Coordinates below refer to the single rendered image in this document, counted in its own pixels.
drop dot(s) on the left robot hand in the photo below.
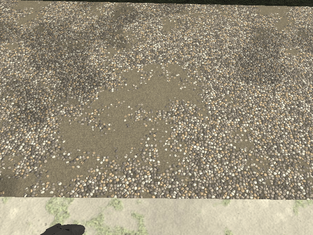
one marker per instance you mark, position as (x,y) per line
(66,229)

